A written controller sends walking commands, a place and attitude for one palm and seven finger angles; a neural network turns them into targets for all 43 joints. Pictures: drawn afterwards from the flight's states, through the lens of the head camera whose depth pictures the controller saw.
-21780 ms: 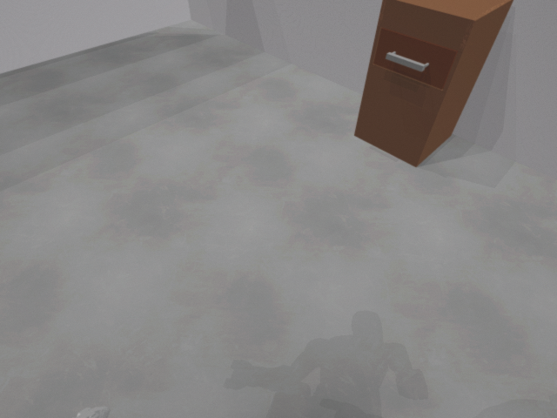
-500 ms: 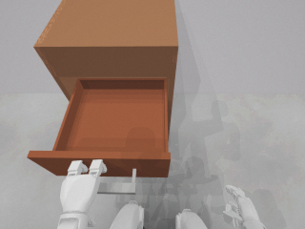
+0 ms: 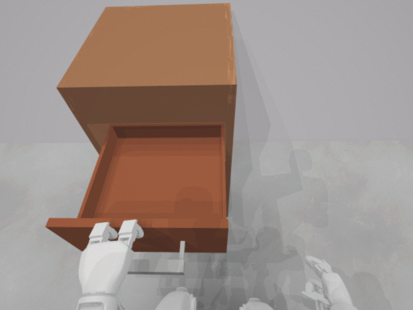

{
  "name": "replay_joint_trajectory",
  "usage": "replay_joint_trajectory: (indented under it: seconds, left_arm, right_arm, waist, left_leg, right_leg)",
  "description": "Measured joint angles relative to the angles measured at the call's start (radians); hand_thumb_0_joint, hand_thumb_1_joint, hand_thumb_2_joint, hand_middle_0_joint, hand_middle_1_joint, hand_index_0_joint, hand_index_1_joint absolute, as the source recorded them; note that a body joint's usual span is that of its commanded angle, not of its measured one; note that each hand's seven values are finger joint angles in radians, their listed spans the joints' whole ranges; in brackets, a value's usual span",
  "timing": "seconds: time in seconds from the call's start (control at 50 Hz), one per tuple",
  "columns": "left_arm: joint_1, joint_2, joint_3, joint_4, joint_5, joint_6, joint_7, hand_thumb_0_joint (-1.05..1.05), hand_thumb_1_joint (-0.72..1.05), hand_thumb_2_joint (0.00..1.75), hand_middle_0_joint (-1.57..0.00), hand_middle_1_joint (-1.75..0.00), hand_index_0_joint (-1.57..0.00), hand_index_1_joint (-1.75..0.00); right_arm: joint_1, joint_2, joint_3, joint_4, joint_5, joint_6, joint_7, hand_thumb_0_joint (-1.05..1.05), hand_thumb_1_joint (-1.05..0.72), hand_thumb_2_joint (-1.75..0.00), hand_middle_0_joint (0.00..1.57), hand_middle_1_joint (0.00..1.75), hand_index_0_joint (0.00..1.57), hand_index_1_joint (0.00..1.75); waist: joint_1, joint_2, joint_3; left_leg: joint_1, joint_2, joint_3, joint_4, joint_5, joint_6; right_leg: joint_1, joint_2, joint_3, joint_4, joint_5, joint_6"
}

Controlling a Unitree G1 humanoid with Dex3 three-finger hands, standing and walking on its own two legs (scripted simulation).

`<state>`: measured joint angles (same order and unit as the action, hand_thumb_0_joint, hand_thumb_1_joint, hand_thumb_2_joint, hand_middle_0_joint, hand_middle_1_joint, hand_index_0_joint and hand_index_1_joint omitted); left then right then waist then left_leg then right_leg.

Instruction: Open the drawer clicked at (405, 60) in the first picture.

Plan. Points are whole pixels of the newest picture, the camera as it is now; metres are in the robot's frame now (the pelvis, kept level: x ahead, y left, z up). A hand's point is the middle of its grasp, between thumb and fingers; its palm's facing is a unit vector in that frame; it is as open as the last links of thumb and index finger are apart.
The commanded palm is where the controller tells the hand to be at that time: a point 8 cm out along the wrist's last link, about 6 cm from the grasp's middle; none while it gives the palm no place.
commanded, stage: lift the hand off the handle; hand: left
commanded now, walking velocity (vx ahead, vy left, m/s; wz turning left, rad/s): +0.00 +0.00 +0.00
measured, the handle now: (142, 256) +0.25 +0.18 -0.12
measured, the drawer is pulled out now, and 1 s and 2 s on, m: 0.30 0.30 0.30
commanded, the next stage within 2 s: draw the hand back to the body in 1.02 s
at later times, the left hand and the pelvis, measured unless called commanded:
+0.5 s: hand (115, 259) +0.22 +0.19 -0.01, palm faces -0.01 -0.12 -0.99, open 13.8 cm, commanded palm +0.20 +0.18 +0.05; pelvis +0.00 +0.00 +0.02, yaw +0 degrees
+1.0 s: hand (108, 252) +0.22 +0.19 +0.03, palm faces +0.00 -0.13 -0.99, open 13.8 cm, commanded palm +0.20 +0.19 +0.08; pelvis +0.01 -0.01 +0.04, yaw -1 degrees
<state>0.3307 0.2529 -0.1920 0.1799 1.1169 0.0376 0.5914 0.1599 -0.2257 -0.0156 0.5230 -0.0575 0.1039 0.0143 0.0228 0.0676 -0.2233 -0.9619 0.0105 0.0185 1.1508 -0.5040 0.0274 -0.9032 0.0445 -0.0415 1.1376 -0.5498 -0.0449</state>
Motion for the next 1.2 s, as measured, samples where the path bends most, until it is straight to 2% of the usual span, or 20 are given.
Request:
replay_joint_trajectory:
  seconds: [0.28, 0.7, 0.98, 1.2]
  left_arm:
    - [0.013, 0.009, 0.017, -0.023, -0.021, 0.009, -0.021, 0.00, -0.49, 0.30, -0.32, -1.20, -0.32, -1.20]
    - [-0.008, 0.002, -0.009, -0.050, -0.037, 0.038, -0.062, 0.00, -0.49, 0.30, -0.32, -1.20, -0.32, -1.20]
    - [0.056, 0.027, 0.015, -0.121, -0.054, 0.019, -0.098, 0.00, -0.49, 0.30, -0.32, -1.20, -0.32, -1.20]
    - [0.059, 0.028, 0.018, -0.142, -0.049, 0.001, -0.114, 0.00, -0.49, 0.30, -0.32, -1.20, -0.32, -1.20]
  right_arm:
    - [0.006, -0.009, -0.002, -0.009, 0.011, 0.009, 0.005, 0.01, -0.90, -0.90, 0.20, 0.30, 0.20, 0.30]
    - [0.019, -0.009, -0.004, -0.010, 0.030, 0.024, 0.015, 0.02, -0.90, -0.90, 0.20, 0.30, 0.20, 0.30]
    - [0.014, -0.017, -0.010, -0.015, 0.030, 0.014, 0.023, 0.02, -0.90, -0.90, 0.20, 0.30, 0.20, 0.30]
    - [0.003, -0.016, -0.012, -0.025, 0.027, 0.012, 0.025, 0.01, -0.90, -0.90, 0.20, 0.30, 0.20, 0.30]
  waist:
    - [0.002, 0.002, 0.015]
    - [0.009, 0.008, 0.041]
    - [0.019, 0.002, 0.052]
    - [0.028, 0.002, 0.058]
  left_leg:
    - [0.089, 0.001, 0.006, -0.071, 0.024, -0.005]
    - [0.221, -0.004, 0.019, -0.188, 0.062, -0.006]
    - [0.296, -0.001, 0.023, -0.248, 0.076, -0.010]
    - [0.293, -0.002, 0.023, -0.242, 0.074, -0.009]
  right_leg:
    - [0.083, 0.002, 0.008, -0.064, 0.023, -0.003]
    - [0.204, 0.000, 0.026, -0.168, 0.060, -0.002]
    - [0.276, 0.004, 0.033, -0.227, 0.076, -0.005]
    - [0.273, 0.003, 0.033, -0.222, 0.074, -0.004]
